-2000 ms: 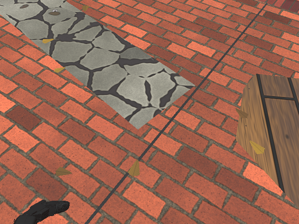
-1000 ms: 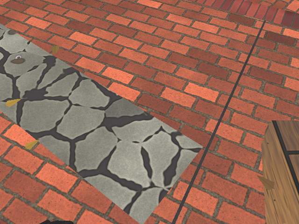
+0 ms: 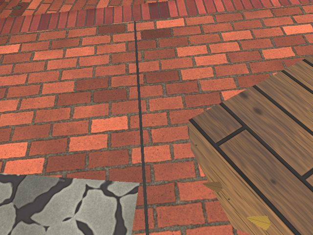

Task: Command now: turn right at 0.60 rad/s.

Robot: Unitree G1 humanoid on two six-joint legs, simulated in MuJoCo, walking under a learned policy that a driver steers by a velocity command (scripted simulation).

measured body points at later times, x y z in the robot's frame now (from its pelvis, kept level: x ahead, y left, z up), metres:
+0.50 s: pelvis +0.01 +0.02 +0.00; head +0.04 +0.03 +0.45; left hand +0.25 +0.26 -0.09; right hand +0.08 -0.29 -0.08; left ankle +0.04 +0.13 -0.73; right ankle -0.03 -0.09 -0.69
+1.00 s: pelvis +0.07 -0.05 +0.01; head +0.08 -0.08 +0.46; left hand +0.26 +0.16 -0.09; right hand +0.08 -0.36 -0.11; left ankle +0.12 +0.08 -0.67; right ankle +0.00 -0.13 -0.73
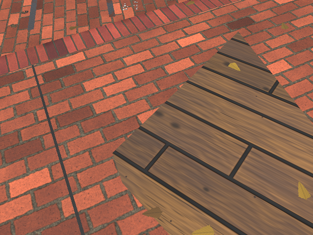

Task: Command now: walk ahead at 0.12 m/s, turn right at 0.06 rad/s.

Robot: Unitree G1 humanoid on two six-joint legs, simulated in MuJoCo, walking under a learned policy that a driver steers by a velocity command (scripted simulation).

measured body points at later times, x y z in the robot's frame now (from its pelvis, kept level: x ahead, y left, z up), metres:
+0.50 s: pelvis +0.07 +0.02 -0.02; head +0.08 +0.03 +0.43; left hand +0.14 +0.30 -0.15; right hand +0.23 -0.23 -0.12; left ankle +0.11 +0.12 -0.75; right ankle -0.04 -0.10 -0.75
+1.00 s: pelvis +0.09 +0.04 -0.02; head +0.10 +0.05 +0.43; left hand +0.06 +0.31 -0.17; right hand +0.20 -0.23 -0.14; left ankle +0.11 +0.13 -0.75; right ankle -0.03 -0.10 -0.74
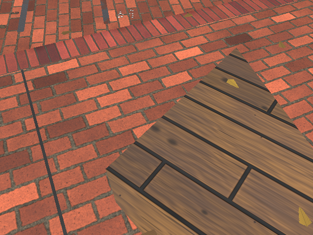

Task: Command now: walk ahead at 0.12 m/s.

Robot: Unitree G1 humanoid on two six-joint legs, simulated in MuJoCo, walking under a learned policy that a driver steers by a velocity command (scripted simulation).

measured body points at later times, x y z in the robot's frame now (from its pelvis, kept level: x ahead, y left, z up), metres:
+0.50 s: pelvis +0.06 -0.02 +0.00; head +0.07 -0.03 +0.45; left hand +0.10 +0.24 -0.13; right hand +0.11 -0.29 -0.14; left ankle +0.02 +0.08 -0.72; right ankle +0.02 -0.15 -0.72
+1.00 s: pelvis +0.28 +0.01 -0.01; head +0.31 +0.01 +0.44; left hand +0.22 +0.27 -0.15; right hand +0.49 -0.24 -0.10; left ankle +0.39 +0.09 -0.72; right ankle +0.07 -0.14 -0.65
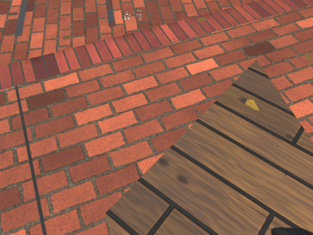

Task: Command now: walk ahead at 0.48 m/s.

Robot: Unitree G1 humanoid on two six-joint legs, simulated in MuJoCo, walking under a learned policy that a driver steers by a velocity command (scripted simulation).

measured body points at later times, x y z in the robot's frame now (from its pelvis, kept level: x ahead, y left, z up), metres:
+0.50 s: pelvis +0.26 -0.05 +0.01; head +0.29 -0.06 +0.46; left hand +0.47 +0.20 -0.08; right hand +0.23 -0.32 -0.13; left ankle +0.11 +0.09 -0.71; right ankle +0.39 -0.16 -0.72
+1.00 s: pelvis +0.51 -0.01 +0.01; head +0.54 +0.01 +0.45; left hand +0.43 +0.26 -0.13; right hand +0.78 -0.17 -0.09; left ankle +0.61 +0.13 -0.70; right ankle +0.39 -0.16 -0.72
